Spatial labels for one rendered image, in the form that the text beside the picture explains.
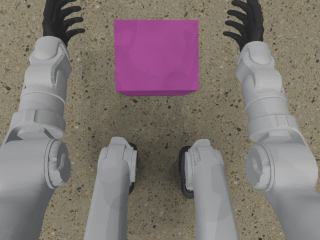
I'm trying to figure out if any left robot forearm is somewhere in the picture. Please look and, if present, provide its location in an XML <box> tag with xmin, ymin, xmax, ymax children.
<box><xmin>0</xmin><ymin>36</ymin><xmax>72</xmax><ymax>151</ymax></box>

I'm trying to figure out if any left robot foot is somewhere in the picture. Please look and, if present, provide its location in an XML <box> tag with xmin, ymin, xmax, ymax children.
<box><xmin>128</xmin><ymin>142</ymin><xmax>138</xmax><ymax>195</ymax></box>

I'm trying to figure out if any left robot hand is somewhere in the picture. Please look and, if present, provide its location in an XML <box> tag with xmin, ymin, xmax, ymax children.
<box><xmin>42</xmin><ymin>0</ymin><xmax>85</xmax><ymax>48</ymax></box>

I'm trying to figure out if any right robot hand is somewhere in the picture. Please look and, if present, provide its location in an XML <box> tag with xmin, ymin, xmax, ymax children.
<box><xmin>223</xmin><ymin>0</ymin><xmax>264</xmax><ymax>52</ymax></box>

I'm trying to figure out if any carton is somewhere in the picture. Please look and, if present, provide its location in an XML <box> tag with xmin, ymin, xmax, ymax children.
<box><xmin>114</xmin><ymin>19</ymin><xmax>199</xmax><ymax>96</ymax></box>

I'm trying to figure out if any robot left shin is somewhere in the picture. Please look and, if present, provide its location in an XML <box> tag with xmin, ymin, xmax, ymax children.
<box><xmin>97</xmin><ymin>137</ymin><xmax>132</xmax><ymax>186</ymax></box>

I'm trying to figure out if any left robot upper arm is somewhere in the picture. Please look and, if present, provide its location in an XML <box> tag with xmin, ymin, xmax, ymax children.
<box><xmin>0</xmin><ymin>138</ymin><xmax>72</xmax><ymax>240</ymax></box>

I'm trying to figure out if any right robot upper arm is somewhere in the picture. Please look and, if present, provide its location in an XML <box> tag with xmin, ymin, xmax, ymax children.
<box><xmin>245</xmin><ymin>142</ymin><xmax>320</xmax><ymax>240</ymax></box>

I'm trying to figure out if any right robot forearm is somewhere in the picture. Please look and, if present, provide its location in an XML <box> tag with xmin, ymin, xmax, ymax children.
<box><xmin>235</xmin><ymin>41</ymin><xmax>318</xmax><ymax>183</ymax></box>

